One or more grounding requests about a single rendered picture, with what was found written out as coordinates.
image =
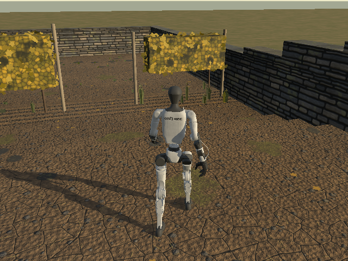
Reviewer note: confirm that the left robot foot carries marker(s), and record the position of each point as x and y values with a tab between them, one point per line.
160	231

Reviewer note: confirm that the robot left upper arm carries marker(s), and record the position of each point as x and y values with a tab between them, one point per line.
155	121

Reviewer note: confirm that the robot left hand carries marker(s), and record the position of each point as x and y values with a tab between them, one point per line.
160	139

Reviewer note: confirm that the robot foot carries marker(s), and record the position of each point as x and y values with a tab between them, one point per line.
160	231
187	205

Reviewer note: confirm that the right robot foot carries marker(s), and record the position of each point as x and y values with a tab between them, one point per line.
187	205

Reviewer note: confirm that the robot right hand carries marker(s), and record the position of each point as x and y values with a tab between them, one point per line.
204	166

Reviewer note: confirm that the right robot forearm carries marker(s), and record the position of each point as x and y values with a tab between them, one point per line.
199	149

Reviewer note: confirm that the robot right upper arm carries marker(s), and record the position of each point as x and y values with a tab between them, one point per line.
193	124

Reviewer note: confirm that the left robot forearm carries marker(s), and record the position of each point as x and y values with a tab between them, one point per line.
153	138

